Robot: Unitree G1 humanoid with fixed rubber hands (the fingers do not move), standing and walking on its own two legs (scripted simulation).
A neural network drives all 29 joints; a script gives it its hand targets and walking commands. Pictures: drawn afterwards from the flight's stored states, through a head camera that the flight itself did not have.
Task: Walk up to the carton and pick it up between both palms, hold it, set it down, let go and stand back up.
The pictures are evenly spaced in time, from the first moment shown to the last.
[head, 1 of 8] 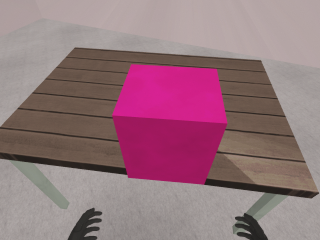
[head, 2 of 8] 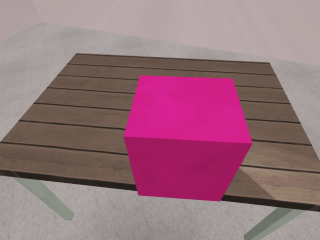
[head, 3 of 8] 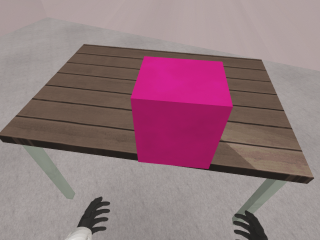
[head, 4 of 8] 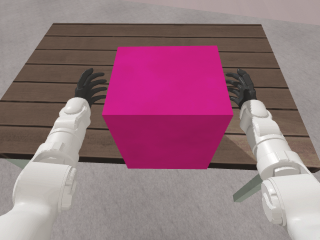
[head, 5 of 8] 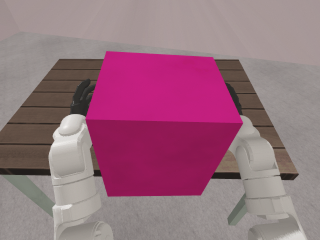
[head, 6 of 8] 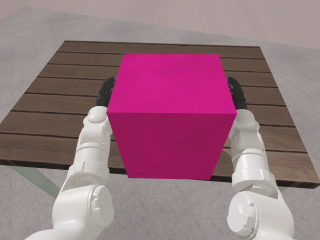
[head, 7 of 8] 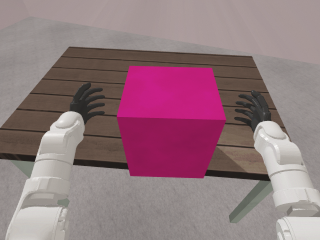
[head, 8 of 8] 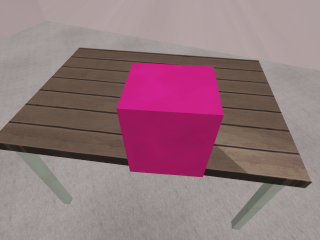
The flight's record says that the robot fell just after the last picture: no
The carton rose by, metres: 0.11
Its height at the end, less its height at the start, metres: +0.00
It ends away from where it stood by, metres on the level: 0.01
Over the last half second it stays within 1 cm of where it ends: yes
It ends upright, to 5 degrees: yes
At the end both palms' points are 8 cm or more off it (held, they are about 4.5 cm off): yes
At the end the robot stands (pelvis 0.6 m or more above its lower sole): yes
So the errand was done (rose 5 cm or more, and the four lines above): yes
